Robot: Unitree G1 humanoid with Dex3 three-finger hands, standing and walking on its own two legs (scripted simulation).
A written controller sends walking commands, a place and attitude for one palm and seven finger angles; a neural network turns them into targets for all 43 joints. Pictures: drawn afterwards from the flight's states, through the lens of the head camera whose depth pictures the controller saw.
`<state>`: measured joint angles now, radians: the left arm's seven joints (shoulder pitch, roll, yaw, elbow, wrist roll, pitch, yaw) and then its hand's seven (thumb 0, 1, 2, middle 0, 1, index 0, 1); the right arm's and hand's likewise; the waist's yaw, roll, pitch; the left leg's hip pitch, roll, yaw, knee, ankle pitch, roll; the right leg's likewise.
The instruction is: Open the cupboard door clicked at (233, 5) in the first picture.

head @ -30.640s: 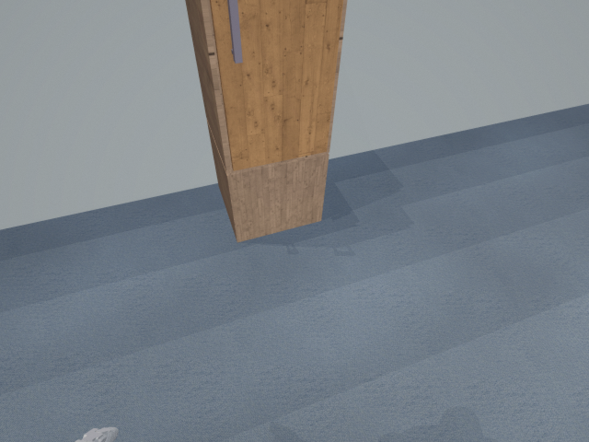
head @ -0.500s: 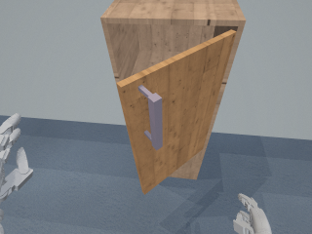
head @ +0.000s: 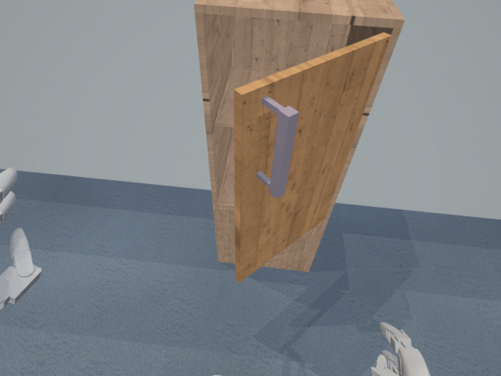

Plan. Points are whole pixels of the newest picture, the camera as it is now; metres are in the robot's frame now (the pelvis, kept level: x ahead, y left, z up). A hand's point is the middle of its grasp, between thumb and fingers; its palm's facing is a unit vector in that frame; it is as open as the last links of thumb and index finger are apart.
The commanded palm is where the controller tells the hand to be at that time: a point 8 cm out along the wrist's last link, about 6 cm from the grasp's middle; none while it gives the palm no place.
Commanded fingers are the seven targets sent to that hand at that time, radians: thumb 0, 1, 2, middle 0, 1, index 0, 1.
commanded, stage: step back with the hand held close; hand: left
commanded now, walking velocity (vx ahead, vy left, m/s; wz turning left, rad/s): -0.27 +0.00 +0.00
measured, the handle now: (273, 150) +0.43 +0.00 +0.15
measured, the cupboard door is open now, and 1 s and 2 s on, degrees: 45 45 45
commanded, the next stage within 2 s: stop stepping back and stand still in 0.40 s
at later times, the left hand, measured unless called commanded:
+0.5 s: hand out of the picture +0.10 +0.30 +0.17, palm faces +0.43 -0.81 -0.39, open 7.4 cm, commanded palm +0.02 +0.33 +0.18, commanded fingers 0.00 0.90 0.90 -0.20 -0.30 -0.20 -0.30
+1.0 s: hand out of the picture -0.04 +0.30 +0.18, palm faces +0.47 -0.79 -0.38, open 7.4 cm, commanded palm -0.07 +0.33 +0.18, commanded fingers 0.00 0.90 0.90 -0.20 -0.30 -0.20 -0.30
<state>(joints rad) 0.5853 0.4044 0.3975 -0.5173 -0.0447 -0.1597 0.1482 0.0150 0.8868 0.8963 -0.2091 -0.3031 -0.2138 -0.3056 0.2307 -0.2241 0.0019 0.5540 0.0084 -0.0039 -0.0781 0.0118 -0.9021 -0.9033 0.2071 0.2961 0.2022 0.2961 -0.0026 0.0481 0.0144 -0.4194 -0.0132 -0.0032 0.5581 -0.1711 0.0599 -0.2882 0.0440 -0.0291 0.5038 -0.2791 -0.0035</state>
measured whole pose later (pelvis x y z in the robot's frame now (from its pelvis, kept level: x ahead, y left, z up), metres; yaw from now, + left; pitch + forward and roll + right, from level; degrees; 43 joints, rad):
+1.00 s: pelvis -0.22 +0.03 +0.01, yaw -2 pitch -1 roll +0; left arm 0.54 0.38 0.41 -0.42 -0.04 -0.19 0.14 0.01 0.88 0.90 -0.21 -0.30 -0.21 -0.31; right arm 0.34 -0.22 -0.02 0.72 0.00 -0.07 -0.08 0.01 -0.90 -0.90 0.21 0.30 0.20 0.30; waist 0.02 -0.03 -0.11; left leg -0.47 0.01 0.04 0.88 -0.29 0.00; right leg -0.05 0.05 -0.02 0.39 -0.34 -0.06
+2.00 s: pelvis -0.23 +0.09 +0.01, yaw +3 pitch -3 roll -1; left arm 0.28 0.18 0.02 1.12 0.01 0.01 0.02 0.00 0.92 0.90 -0.20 -0.30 -0.20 -0.30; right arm 0.27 -0.17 0.00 1.09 -0.03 0.02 -0.03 0.01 -0.92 -0.90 0.20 0.30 0.20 0.30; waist -0.01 0.05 0.06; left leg -0.16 0.00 0.06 0.44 -0.24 0.03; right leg -0.15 -0.05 -0.10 0.41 -0.21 0.02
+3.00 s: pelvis -0.24 +0.07 +0.01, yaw +3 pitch -2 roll +0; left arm 0.30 0.10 0.02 1.15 0.01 -0.01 0.03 0.00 0.91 0.90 -0.20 -0.30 -0.20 -0.30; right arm 0.30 -0.13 -0.01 1.15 -0.02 0.01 -0.03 0.00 -0.91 -0.90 0.20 0.30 0.20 0.30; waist -0.02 0.03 0.05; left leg -0.17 0.01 0.06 0.43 -0.23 0.01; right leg -0.18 -0.04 -0.09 0.43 -0.22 0.00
